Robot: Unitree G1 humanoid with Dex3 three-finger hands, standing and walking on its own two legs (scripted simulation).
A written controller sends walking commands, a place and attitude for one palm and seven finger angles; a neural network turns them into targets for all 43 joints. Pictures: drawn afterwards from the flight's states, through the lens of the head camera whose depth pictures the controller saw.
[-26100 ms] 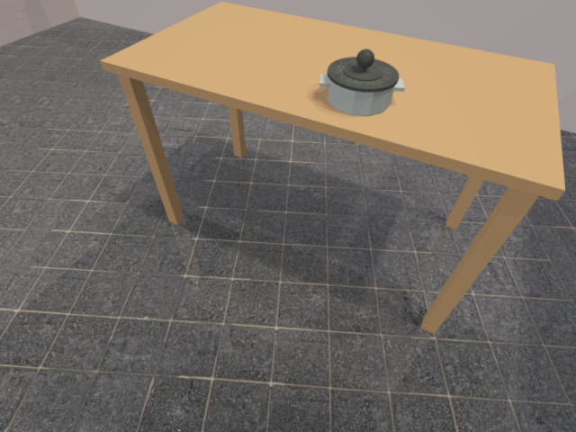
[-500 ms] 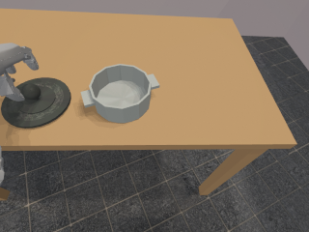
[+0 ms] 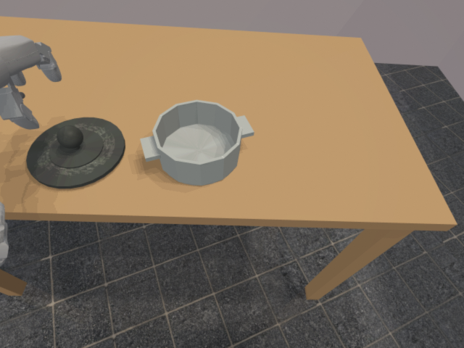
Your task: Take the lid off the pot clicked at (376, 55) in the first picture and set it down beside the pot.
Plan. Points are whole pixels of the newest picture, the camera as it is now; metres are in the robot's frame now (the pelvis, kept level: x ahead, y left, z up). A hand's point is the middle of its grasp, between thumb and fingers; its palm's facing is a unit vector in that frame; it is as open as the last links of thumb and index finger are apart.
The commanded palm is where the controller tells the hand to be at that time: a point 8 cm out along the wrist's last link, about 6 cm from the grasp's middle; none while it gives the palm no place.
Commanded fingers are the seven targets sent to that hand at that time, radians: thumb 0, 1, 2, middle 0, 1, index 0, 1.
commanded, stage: raise the empty hand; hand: left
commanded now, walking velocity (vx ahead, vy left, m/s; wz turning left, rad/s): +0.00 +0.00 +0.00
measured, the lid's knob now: (70, 136) +0.49 +0.30 +0.05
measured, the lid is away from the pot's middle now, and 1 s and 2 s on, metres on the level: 0.25 0.25 0.25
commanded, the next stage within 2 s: draw the hand back to the body in 0.34 s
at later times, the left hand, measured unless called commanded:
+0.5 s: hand (23, 73) +0.47 +0.30 +0.21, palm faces -0.29 -0.08 -0.95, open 11.0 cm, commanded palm +0.46 +0.30 +0.26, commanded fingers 0.00 -0.04 0.71 -0.37 -0.82 -0.37 -0.82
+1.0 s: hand (29, 108) +0.41 +0.27 +0.20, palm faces -0.04 -0.47 -0.88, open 11.0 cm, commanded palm +0.37 +0.29 +0.25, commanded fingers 0.00 -0.04 0.71 -0.37 -0.82 -0.37 -0.82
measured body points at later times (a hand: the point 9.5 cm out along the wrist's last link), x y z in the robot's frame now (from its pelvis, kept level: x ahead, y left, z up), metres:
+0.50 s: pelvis +0.00 +0.00 +0.00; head +0.06 +0.01 +0.45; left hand +0.48 +0.30 +0.26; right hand +0.04 -0.27 -0.11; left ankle +0.00 +0.06 -0.73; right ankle -0.02 -0.16 -0.73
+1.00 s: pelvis -0.01 -0.02 +0.01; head +0.03 -0.02 +0.46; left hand +0.40 +0.29 +0.25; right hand +0.14 -0.27 -0.10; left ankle +0.00 +0.06 -0.73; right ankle -0.02 -0.16 -0.73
